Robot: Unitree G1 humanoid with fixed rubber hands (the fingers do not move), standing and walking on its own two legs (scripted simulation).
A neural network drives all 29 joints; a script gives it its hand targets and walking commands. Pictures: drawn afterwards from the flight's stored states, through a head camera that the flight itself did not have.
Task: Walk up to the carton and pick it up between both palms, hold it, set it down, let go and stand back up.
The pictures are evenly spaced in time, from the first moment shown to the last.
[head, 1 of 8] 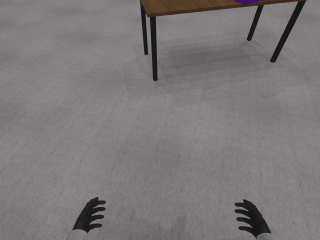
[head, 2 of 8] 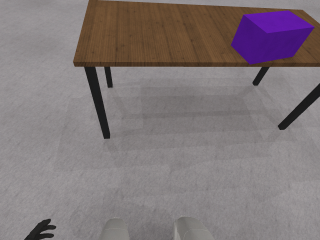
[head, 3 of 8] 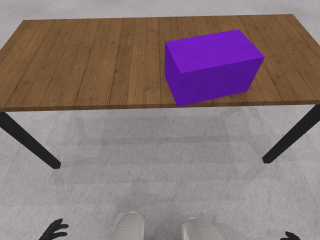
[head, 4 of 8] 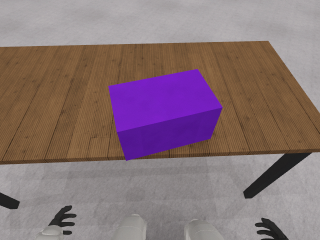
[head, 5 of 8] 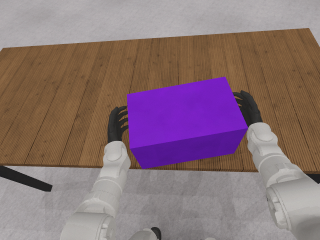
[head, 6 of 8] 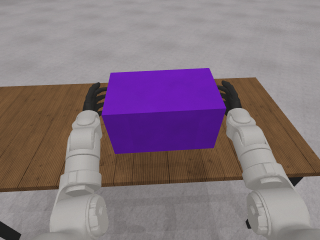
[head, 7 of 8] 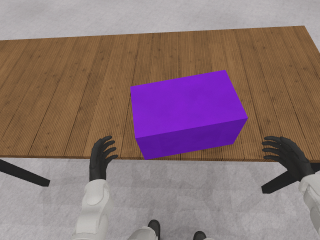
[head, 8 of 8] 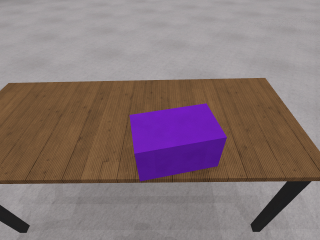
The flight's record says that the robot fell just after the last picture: no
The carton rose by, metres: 0.20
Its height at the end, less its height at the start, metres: +0.00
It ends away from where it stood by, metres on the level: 0.03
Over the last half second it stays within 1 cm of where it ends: yes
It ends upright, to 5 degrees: yes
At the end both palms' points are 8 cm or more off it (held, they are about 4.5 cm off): yes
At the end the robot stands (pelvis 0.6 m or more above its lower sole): yes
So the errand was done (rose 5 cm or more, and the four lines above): yes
